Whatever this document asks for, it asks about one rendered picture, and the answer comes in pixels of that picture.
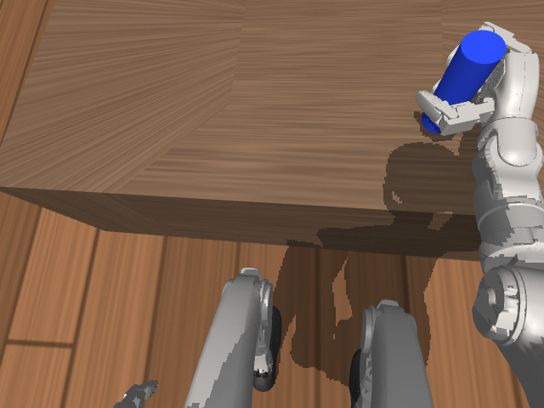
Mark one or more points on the can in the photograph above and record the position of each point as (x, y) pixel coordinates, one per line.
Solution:
(476, 57)

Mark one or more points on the left robot hand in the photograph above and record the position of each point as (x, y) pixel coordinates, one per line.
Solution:
(137, 395)

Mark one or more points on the left robot foot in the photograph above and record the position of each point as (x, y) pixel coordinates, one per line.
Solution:
(265, 381)

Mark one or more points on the right robot hand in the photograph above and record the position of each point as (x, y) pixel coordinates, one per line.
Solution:
(511, 91)

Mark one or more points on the right robot arm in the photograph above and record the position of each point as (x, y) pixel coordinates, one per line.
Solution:
(509, 210)

